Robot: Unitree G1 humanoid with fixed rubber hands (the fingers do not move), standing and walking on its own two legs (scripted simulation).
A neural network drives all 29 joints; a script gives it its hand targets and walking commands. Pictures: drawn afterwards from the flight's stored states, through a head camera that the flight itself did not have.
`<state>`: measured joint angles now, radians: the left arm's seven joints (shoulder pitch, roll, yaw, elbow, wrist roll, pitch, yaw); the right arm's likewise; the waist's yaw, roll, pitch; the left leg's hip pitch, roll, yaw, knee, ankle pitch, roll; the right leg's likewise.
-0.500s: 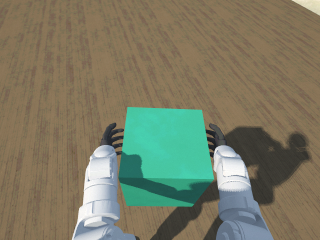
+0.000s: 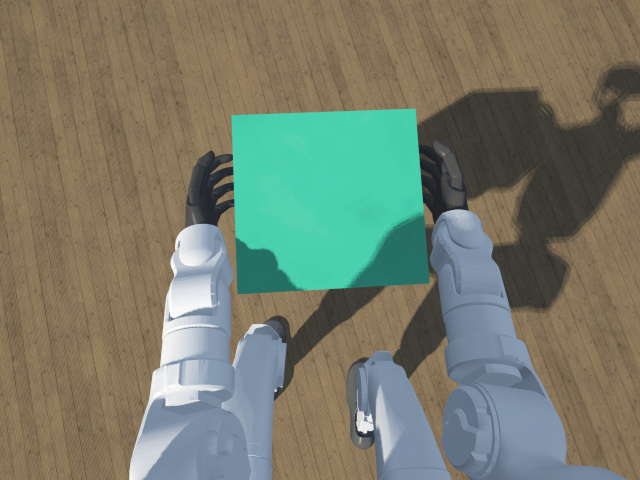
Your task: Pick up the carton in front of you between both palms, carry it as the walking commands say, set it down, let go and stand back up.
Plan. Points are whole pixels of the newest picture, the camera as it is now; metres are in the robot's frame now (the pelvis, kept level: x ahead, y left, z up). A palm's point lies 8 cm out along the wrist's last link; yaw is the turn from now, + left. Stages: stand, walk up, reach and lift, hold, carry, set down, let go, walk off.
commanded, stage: set down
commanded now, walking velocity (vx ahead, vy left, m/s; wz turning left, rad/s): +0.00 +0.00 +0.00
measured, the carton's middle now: (324, 215) +0.42 +0.04 -0.15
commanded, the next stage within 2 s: none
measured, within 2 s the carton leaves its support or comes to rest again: rests again in 1.92 s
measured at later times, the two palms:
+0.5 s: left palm (208, 220) +0.41 +0.22 -0.22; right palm (394, 205) +0.47 -0.07 -0.22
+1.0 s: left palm (212, 227) +0.43 +0.25 -0.38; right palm (361, 211) +0.49 -0.04 -0.37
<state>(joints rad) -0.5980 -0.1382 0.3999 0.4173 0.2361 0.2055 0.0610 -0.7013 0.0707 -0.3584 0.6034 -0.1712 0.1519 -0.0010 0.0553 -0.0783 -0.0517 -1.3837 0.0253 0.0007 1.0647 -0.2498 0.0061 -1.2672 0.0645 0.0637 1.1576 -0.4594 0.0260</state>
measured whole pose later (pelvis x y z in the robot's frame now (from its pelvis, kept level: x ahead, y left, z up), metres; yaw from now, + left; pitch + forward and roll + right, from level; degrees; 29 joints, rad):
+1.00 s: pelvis -0.05 -0.01 -0.24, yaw -3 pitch +46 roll -4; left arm -1.15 0.14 0.49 0.71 0.16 0.27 0.02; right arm -1.29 -0.06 -0.31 0.86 -0.11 0.23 -0.16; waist 0.14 -0.10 0.07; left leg -2.32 0.03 -0.06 1.88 -0.36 -0.01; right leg -2.17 0.12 0.00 2.01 -0.64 0.04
